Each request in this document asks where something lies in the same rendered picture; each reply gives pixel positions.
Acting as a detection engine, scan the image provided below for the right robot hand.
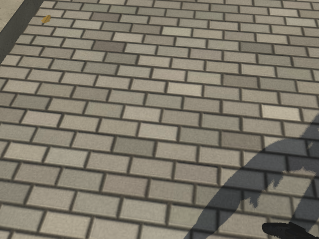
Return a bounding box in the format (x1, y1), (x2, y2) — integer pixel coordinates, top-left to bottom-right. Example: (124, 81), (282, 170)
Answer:
(262, 222), (319, 239)

